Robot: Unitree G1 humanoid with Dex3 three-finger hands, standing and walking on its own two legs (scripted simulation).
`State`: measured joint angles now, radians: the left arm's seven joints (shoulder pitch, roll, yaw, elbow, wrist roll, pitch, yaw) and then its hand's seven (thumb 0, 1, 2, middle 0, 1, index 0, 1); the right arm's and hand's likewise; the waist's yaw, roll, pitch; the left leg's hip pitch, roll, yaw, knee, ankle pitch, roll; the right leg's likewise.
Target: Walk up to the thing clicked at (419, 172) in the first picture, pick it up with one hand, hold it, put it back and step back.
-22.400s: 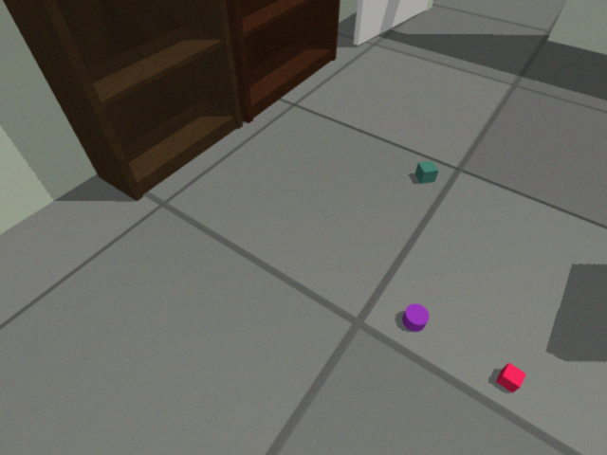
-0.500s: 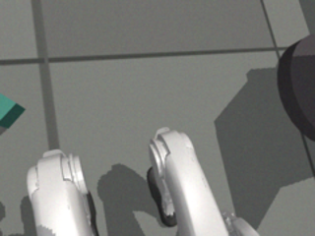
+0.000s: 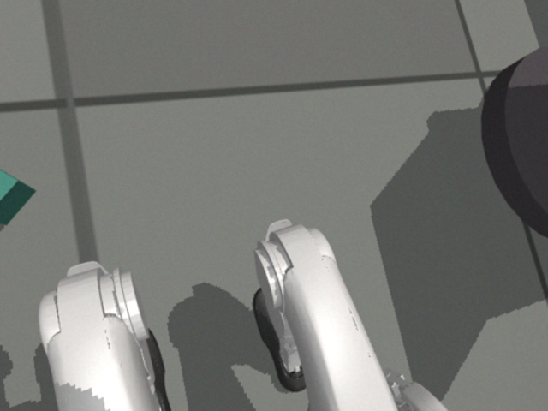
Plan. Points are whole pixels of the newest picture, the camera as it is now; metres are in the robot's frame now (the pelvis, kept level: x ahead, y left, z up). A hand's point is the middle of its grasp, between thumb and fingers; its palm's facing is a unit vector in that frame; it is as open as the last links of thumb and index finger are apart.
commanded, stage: approach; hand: left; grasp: from above
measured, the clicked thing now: out of the picture +0.47 +0.35 -0.28
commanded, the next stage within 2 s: rest palm in 0.70 s
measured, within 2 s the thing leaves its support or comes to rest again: neither
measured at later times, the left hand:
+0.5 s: hand out of the picture +0.48 +0.33 -0.14, palm faces -0.19 -0.33 -0.92, open 14.3 cm
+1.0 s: hand out of the picture +0.46 +0.36 -0.14, palm faces -0.19 -0.32 -0.93, open 14.4 cm
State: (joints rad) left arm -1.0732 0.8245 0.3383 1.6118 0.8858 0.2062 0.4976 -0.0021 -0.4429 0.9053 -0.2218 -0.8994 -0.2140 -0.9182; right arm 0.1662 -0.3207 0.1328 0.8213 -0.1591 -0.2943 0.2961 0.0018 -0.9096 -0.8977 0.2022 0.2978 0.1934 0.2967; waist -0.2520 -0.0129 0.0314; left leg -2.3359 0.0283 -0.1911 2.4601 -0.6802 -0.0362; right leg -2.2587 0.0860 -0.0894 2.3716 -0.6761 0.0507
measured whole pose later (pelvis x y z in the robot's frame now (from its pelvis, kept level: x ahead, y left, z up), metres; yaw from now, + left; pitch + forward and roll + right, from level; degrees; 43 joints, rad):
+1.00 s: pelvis +0.01 +0.00 +0.01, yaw +0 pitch +33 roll -9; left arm -1.13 0.82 0.27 1.63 0.86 0.28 0.52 0.00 -0.58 1.02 -0.11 -0.95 -0.08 -0.99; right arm 0.18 -0.32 0.13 0.82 -0.15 -0.28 0.29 0.00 -0.90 -0.90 0.20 0.30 0.19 0.30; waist -0.28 0.01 -0.02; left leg -2.33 0.03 -0.19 2.44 -0.70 -0.03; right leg -2.25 0.08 -0.09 2.34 -0.70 0.05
